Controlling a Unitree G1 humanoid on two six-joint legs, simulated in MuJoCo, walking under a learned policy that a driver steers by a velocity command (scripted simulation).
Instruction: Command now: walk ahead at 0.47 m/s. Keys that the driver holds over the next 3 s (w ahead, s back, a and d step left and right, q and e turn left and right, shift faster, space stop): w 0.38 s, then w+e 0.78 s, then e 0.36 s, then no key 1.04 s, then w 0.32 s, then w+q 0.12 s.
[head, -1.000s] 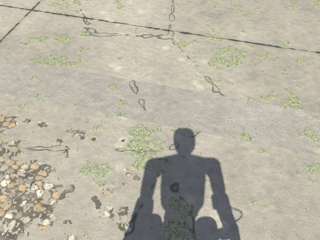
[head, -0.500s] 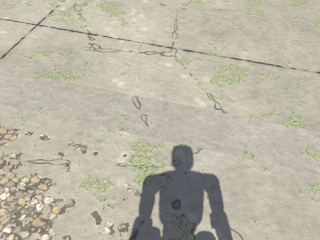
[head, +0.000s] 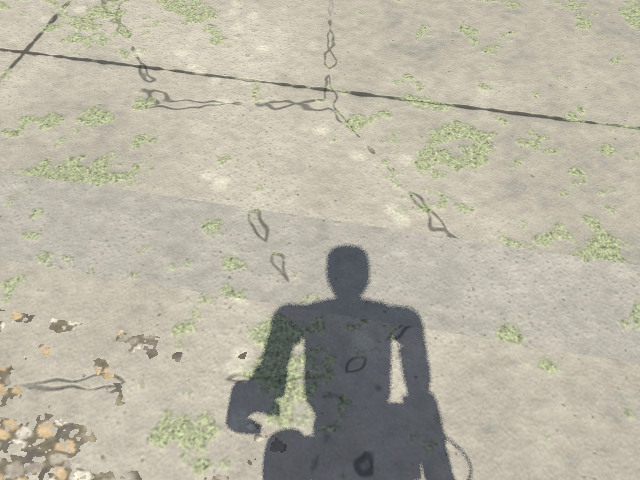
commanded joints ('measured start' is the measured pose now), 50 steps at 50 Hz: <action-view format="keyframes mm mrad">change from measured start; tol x32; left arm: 1 -116 43 5 -86 -3 -15 1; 8 467 264 90 62 41 -47 35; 50 68 64 31 -128 14 20 -25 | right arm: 1 74 -139 -23 -6 -2 -9 -10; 30 -621 -136 -40 -324 2 39 37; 36 -101 -369 -116 -242 -56 -1 2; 50 -147 -169 -66 -192 -4 -27 4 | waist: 1 10 102 128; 8 157 -202 -316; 50 50 93 26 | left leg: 1 -71 287 -107 -31 588 109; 6 -77 256 -40 496 962 63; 8 -653 0 -11 1197 -206 11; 9 -753 44 -138 1255 -152 33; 30 -767 124 -41 429 235 -60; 34 -294 66 -31 265 184 -2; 37 146 532 -756 107 -55 158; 50 -223 333 16 -32 372 59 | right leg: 1 8 31 -31 -100 9 -28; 6 503 122 -46 -243 -84 -124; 8 985 -376 735 -397 -331 -339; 14 455 -164 292 -575 -53 -170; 33 673 -117 246 -326 501 -125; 37 15 107 144 563 -453 -62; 50 -80 -36 75 245 3 -8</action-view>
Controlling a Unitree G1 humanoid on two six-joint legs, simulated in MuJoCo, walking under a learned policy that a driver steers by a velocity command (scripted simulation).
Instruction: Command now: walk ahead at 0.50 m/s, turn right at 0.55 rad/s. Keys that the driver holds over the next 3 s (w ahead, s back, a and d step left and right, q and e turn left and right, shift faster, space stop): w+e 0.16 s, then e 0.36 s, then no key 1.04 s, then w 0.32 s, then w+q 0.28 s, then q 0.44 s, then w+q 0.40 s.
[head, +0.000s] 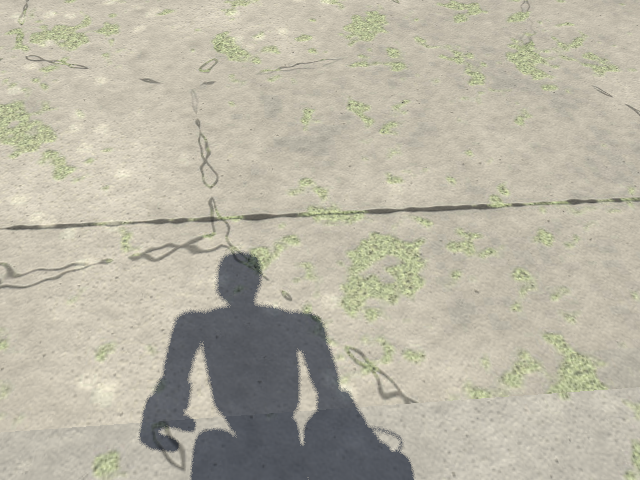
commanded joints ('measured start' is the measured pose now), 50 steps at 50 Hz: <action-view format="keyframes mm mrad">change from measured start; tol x32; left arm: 1 -59 -17 -19 -75 -1 -4 -18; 50 130 73 -43 -39 -23 28 67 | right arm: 1 -4 -90 -10 -51 -1 -16 -1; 50 -233 -145 29 -207 4 105 -20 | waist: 1 20 116 47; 14 91 -182 -382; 50 61 193 -48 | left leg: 1 -18 259 -97 -143 306 88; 11 171 285 57 348 945 43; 14 -531 -1 -83 1200 -448 -90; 42 -238 5 -232 327 -165 -41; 47 -7 372 -533 49 664 166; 50 -88 214 -408 36 431 85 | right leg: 1 -24 -11 -19 -151 109 8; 11 322 166 -174 -499 -81 -109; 14 1008 -333 627 -603 667 -382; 20 536 -92 209 -704 746 -202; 42 559 -81 330 -661 520 -145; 47 411 147 130 -526 -307 12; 50 535 119 129 -635 -110 27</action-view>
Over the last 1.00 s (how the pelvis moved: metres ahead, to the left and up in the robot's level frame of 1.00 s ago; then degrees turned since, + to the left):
0.54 0.00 0.01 -17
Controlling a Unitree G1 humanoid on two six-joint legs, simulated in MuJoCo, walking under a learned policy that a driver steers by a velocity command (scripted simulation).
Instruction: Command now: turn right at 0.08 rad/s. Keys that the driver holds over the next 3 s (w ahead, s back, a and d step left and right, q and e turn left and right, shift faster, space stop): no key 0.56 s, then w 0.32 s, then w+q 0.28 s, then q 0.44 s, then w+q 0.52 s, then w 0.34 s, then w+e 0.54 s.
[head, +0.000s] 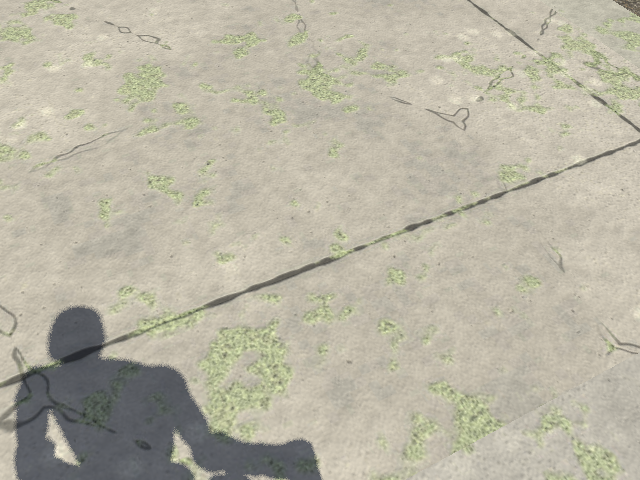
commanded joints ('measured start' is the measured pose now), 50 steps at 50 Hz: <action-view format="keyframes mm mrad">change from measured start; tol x16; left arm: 1 32 90 17 -13 2 2 -9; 37 1 22 -19 202 23 -48 -18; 43 392 155 28 298 10 -84 -7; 50 262 49 10 256 7 -127 -2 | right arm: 1 -39 -142 -20 -45 -1 -19 1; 36 198 -163 -41 227 -6 -4 13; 50 -17 -69 -41 124 -18 -57 79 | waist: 1 20 182 -57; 40 47 137 92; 43 129 -234 81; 50 -4 -28 87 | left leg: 1 12 195 -173 -113 357 78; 4 9 144 -152 -149 131 40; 28 36 105 -123 -135 80 32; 33 -30 118 -229 -176 -531 110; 38 -51 287 -417 -307 -505 199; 41 -291 147 -218 -151 -447 130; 44 -618 7 8 481 -273 62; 50 -574 53 -27 617 13 38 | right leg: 1 86 -71 37 -90 161 15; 28 30 -146 72 -171 201 11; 32 -87 -73 30 -81 -245 -31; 35 -224 -43 -58 101 -177 -32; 40 65 -59 -141 10 -65 -44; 44 274 -457 534 -395 -472 -200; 50 266 -305 74 -378 163 -103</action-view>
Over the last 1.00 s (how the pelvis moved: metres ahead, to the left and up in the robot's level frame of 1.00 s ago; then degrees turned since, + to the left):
0.27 -0.03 0.00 -25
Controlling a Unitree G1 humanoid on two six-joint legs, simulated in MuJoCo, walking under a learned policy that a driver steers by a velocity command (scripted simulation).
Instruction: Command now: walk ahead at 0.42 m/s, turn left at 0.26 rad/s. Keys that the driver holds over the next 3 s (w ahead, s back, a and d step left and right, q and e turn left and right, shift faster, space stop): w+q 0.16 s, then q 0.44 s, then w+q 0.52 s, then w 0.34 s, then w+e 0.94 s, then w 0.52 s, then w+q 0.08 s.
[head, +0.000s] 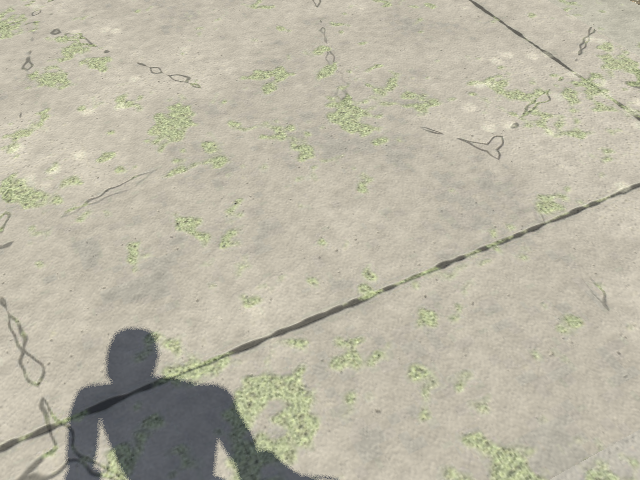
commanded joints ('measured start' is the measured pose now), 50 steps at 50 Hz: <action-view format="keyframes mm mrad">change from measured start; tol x32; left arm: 1 68 92 10 -15 -2 -26 6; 50 -202 181 45 -413 7 14 11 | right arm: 1 -78 -33 -7 -65 -1 -5 9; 50 45 -129 -59 -263 -11 15 2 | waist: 1 -1 -96 133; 15 -94 164 -353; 50 -10 -132 81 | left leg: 1 -291 26 -15 58 82 -13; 12 256 -119 172 -418 206 89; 15 858 420 -636 -509 1017 400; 21 233 167 -230 -686 805 243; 40 389 105 -552 -713 -46 193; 50 -254 -27 -115 62 -55 -36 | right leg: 1 86 -261 155 -155 197 -89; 12 40 -250 -107 388 1108 -19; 15 -558 41 -28 1306 -356 57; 36 -659 -87 112 530 -7 125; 44 -17 -62 119 75 2 50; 46 179 -470 686 -106 -376 -82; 50 13 -313 341 -91 -88 -59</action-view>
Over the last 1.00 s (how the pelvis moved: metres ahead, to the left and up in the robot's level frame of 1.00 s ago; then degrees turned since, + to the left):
0.09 -0.02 0.00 2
